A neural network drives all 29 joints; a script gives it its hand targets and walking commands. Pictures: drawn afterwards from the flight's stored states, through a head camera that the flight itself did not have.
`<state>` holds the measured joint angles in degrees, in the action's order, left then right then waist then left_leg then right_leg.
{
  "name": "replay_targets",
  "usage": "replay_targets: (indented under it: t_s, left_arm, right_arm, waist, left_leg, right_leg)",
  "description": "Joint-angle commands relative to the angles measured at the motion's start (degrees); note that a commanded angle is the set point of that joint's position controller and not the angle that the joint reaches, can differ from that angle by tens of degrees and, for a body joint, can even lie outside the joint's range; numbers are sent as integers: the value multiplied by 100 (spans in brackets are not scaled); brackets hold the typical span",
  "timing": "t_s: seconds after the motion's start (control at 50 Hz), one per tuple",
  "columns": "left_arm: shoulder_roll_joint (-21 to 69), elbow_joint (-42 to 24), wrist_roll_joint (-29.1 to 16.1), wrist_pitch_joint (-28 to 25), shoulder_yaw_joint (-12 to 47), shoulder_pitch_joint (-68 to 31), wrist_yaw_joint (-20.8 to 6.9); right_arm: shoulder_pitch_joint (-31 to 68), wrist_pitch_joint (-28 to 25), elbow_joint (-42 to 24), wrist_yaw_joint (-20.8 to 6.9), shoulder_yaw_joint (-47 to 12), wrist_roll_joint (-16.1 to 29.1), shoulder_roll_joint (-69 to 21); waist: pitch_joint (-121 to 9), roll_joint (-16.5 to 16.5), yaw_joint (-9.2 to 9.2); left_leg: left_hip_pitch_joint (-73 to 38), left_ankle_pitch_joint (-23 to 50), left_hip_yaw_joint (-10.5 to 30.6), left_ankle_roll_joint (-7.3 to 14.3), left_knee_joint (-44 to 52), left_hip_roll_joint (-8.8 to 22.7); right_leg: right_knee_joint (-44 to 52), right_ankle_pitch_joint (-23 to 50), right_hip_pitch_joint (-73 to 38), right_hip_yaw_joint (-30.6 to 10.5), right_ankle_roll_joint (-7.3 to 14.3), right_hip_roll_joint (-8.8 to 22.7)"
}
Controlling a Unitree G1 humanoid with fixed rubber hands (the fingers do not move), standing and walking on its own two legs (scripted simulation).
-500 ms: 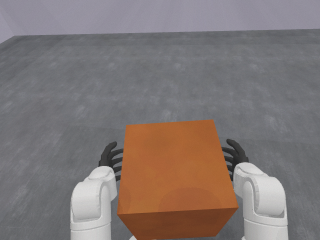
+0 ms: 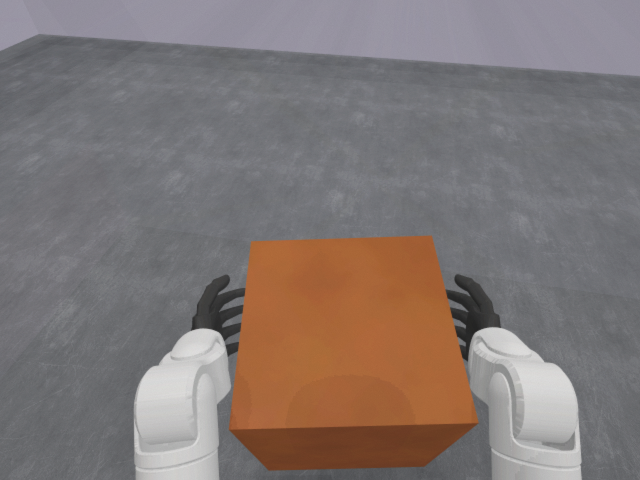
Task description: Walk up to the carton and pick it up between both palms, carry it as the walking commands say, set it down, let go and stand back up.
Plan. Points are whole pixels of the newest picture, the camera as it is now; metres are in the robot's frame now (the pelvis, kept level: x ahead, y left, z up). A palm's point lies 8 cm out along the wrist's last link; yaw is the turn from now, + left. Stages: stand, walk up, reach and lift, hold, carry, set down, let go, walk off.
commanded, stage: carry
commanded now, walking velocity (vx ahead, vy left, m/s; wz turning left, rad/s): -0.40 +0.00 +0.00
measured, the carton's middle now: (343, 362) +0.26 +0.00 +0.03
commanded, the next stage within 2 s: none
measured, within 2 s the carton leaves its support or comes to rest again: neither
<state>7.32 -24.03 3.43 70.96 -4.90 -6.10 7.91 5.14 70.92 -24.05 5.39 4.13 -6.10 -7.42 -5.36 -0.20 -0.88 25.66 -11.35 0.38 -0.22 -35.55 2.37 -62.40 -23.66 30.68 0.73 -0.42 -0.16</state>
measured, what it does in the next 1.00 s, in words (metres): walks backwards: right foot, then left foot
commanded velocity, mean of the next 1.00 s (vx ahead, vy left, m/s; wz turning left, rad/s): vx -0.40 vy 0.00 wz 0.00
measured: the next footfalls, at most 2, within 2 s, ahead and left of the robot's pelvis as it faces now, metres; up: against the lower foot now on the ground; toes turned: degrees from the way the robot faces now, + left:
right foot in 0.08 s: +0.00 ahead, -0.13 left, +0.00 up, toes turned -2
left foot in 0.42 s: -0.22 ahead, +0.16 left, +0.00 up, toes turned +3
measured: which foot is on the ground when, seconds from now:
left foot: down 0.00-0.10, up 0.12-0.40, down 0.42-0.74, up 0.76-1.00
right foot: up 0.00-0.06, down 0.08-0.42, up 0.44-0.72, down 0.74-1.00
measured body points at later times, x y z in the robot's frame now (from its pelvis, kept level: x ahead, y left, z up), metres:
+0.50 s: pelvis -0.26 +0.02 +0.00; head -0.30 +0.04 +0.45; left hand -0.02 +0.18 +0.08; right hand -0.01 -0.12 +0.08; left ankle -0.26 +0.16 -0.73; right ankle -0.12 -0.12 -0.68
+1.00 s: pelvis -0.51 +0.02 +0.00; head -0.53 -0.01 +0.45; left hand -0.26 +0.16 +0.10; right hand -0.27 -0.14 +0.08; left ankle -0.56 +0.17 -0.66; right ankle -0.36 -0.10 -0.72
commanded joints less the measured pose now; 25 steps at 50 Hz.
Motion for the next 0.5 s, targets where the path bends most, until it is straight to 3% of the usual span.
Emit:
replay_targets:
  t_s: [0.0, 0.02, 0.04, 0.06, 0.08, 0.1, 0.12, 0.14, 0.16, 0.2, 0.22, 0.28, 0.32, 0.34, 0.36, 0.38, 0.4, 0.42, 0.44, 0.46, 0.48]
  left_arm:
    - [5113, -705, -1834, -109, 3836, -1992, -694]
    - [5168, -652, -1839, -123, 3793, -1941, -724]
    - [5174, -629, -1836, -159, 3723, -1945, -761]
    - [5228, -633, -1844, -216, 3685, -1922, -818]
    - [5138, -681, -1858, -250, 3629, -1924, -867]
    - [5327, -736, -1887, -321, 3746, -1935, -904]
    - [5377, -890, -1812, -338, 3749, -2014, -932]
    - [5355, -1002, -1817, -360, 3719, -2131, -948]
    - [5281, -967, -1781, -367, 3664, -2216, -962]
    - [5038, -762, -1652, -313, 3492, -2062, -921]
    - [4966, -741, -1610, -289, 3456, -1986, -894]
    - [4854, -766, -1610, -190, 3482, -1911, -838]
    - [4748, -690, -1563, -114, 3499, -1741, -806]
    - [4737, -705, -1565, -90, 3546, -1797, -783]
    - [4744, -753, -1569, -76, 3594, -1822, -755]
    - [4692, -823, -1572, -75, 3638, -2003, -727]
    - [4674, -838, -1579, -53, 3647, -2028, -735]
    - [4730, -933, -1623, -70, 3703, -2100, -737]
    - [5011, -1074, -1735, -117, 3967, -2543, -779]
    - [5162, -1036, -1852, -163, 3977, -2688, -819]
    - [5249, -1091, -1946, -186, 4043, -2735, -819]
  right_arm:
    - [2068, -262, -1055, -447, -3458, 1873, -4726]
    - [2067, -259, -1035, -440, -3514, 1854, -4752]
    - [2089, -271, -1064, -438, -3581, 1867, -4774]
    - [2276, -323, -1250, -449, -3709, 1917, -4850]
    - [2320, -328, -1331, -450, -3804, 1904, -4923]
    - [2720, -347, -1617, -512, -3918, 1997, -4958]
    - [2780, -369, -1548, -562, -4016, 2091, -5168]
    - [2940, -400, -1558, -579, -4158, 2207, -5284]
    - [2932, -388, -1465, -603, -4141, 2210, -5261]
    - [2841, -303, -1289, -559, -4113, 2176, -5093]
    - [2869, -278, -1360, -544, -4112, 2184, -4985]
    - [2759, -153, -1367, -465, -4021, 2136, -4781]
    - [2597, -78, -1287, -443, -3918, 2115, -4614]
    - [2512, -56, -1178, -438, -3853, 2097, -4604]
    - [2496, -62, -1223, -452, -3782, 2102, -4568]
    - [2406, -60, -1066, -476, -3689, 2088, -4684]
    - [2464, -81, -1120, -488, -3609, 2060, -4631]
    - [2389, -98, -1050, -519, -3554, 2014, -4695]
    - [2500, -159, -1220, -569, -3515, 2024, -4846]
    - [2642, -182, -1349, -597, -3543, 2023, -4958]
    - [2578, -198, -1326, -625, -3496, 2032, -4973]
  waist:
    - [-2196, -1669, 45]
    - [-2129, -1420, -13]
    - [-2112, -820, -34]
    - [-2024, 190, -37]
    - [-1882, 2214, 7]
    - [-1516, 2269, -68]
    - [-1152, 1300, -49]
    - [-936, 999, -19]
    - [-819, 939, 28]
    - [-828, 1048, 64]
    - [-841, 1024, 42]
    - [-1067, 1403, -14]
    - [-1225, 1619, -44]
    - [-1287, 1692, -14]
    - [-1365, 1370, 61]
    - [-1220, 466, 116]
    - [-1025, -1314, 175]
    - [-563, -2046, 111]
    - [18, -1602, 159]
    - [77, -1037, 105]
    - [63, -998, 37]
  left_leg:
    - [-2138, 3415, 1055, 908, 785, 1592]
    - [-1796, 2794, 866, 758, 716, 1458]
    - [-1192, 1920, 682, 471, 557, 1186]
    - [-22, 285, 367, 127, -40, 683]
    - [1379, -2061, -350, -213, -1458, -91]
    - [900, -2672, -106, -115, -3274, -243]
    - [523, -2009, 60, -40, -4071, -214]
    - [410, -1478, 35, -26, -4288, -211]
    - [190, -1141, -88, -58, -4521, -155]
    - [10, -1105, -331, -139, -3724, -162]
    - [5, -1319, -395, -165, -3209, -213]
    - [-266, -1771, -429, -131, -1791, -303]
    - [-696, -1816, -487, -57, -707, -351]
    - [-1042, -1688, -589, -3, 75, -424]
    - [-1508, -1434, -635, 37, 980, -439]
    - [-1698, -1559, -157, 73, 1657, -90]
    - [-1519, -2421, 1809, 421, 2583, 1491]
    - [-193, -1305, 2887, 998, 2644, 2895]
    - [777, -932, 2038, 1153, 2442, 2527]
    - [1103, -1082, 1326, 885, 2239, 1984]
    - [1159, -716, 614, 599, 2067, 1490]
  right_leg:
    - [2573, -472, -639, 231, -27, -97]
    - [3444, 170, -1035, 334, -13, -72]
    - [3996, 648, -1688, -31, 39, 204]
    - [4148, 1644, -2360, -1036, 202, 907]
    - [4161, 3821, -2659, -2608, 744, 2453]
    - [4341, 3525, -909, -2573, 1334, 2787]
    - [4591, 2067, -245, -1905, 1162, 2334]
    - [4725, 913, 39, -1405, 970, 1999]
    - [4699, 424, 345, -1011, 858, 1740]
    - [4694, 462, 33, -858, 524, 1428]
    - [4718, 576, -206, -1020, 475, 1394]
    - [4813, 590, -674, -1433, 614, 1617]
    - [5046, 243, -814, -1546, 588, 1742]
    - [5104, 81, -805, -1508, 456, 1682]
    - [4881, -174, -615, -1255, 274, 1464]
    - [4182, -361, -222, -839, -55, 1014]
    - [2624, -374, 621, -72, -383, 310]
    - [540, -1361, 867, 348, -449, -267]
    - [-835, -1085, 703, -272, -254, -105]
    - [-1416, -529, 391, -362, -258, -119]
    - [-1858, -29, 277, -275, -208, -157]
